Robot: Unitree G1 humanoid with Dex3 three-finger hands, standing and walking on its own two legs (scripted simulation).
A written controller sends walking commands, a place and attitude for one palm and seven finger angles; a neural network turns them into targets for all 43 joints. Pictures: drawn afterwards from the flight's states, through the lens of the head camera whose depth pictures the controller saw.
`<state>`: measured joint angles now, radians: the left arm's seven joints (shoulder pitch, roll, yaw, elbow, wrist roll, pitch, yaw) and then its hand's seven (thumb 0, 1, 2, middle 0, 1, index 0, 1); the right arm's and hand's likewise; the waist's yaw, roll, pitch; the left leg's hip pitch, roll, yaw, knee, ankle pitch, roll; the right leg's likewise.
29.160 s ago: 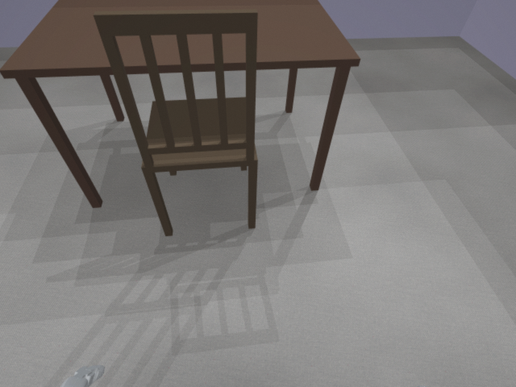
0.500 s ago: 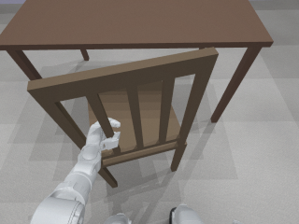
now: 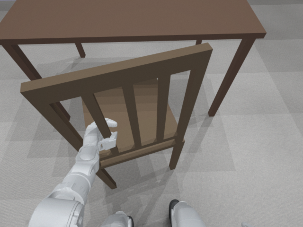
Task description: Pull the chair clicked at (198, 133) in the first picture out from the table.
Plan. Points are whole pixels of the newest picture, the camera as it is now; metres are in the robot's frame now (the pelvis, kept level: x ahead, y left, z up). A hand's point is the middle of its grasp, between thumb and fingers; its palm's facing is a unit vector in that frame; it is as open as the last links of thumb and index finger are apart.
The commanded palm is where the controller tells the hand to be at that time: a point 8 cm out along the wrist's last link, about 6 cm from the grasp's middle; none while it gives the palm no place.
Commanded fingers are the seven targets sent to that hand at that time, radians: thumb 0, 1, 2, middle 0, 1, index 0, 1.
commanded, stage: step backward, pulling the chair out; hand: left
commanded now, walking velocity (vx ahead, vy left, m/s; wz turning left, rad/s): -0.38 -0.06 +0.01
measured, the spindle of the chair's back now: (133, 121) +0.41 +0.05 -0.04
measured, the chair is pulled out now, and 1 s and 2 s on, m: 0.25 0.29 0.56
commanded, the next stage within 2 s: none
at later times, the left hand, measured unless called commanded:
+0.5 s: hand (109, 142) +0.35 +0.13 -0.06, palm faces -0.02 -0.98 -0.19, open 5.7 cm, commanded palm +0.36 +0.18 -0.05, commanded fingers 0.00 0.90 0.90 -0.50 -1.45 -0.50 -1.45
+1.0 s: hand (106, 154) +0.32 +0.13 -0.06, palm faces -0.04 -0.98 -0.20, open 5.6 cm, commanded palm +0.31 +0.18 -0.06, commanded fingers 0.00 0.90 0.90 -0.50 -1.45 -0.50 -1.45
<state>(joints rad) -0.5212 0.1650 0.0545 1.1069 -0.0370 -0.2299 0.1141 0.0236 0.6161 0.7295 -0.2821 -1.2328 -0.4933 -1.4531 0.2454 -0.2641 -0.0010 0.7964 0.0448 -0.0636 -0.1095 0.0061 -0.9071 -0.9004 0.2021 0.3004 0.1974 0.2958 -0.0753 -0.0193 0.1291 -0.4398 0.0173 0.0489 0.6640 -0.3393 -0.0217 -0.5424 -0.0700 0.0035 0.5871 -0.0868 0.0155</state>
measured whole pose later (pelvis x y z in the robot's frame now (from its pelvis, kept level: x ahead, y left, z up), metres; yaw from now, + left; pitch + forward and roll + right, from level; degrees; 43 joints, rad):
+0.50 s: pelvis -0.01 +0.01 +0.00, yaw +2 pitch +3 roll +2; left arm -0.56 0.16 0.02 1.10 -0.01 -0.19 0.09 0.03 0.61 0.73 -0.26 -1.27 -0.49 -1.45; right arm 0.23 -0.28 0.01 0.80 0.04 -0.08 -0.11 0.01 -0.91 -0.90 0.20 0.30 0.20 0.30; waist -0.07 -0.04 0.11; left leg -0.33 -0.01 0.02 0.64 -0.35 -0.01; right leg -0.57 -0.10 -0.02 0.58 -0.07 0.02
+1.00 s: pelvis -0.06 +0.01 +0.00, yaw -1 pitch +2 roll -1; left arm -0.56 0.18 0.01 1.01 -0.02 -0.18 0.09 0.03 0.63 0.71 -0.25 -1.25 -0.49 -1.45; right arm 0.18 -0.21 0.00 0.72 0.02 -0.02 -0.08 0.00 -0.91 -0.90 0.20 0.30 0.20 0.30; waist -0.03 0.01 0.19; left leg -0.44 0.09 0.01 0.66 -0.26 -0.05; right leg -0.39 -0.04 -0.05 0.64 -0.29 0.02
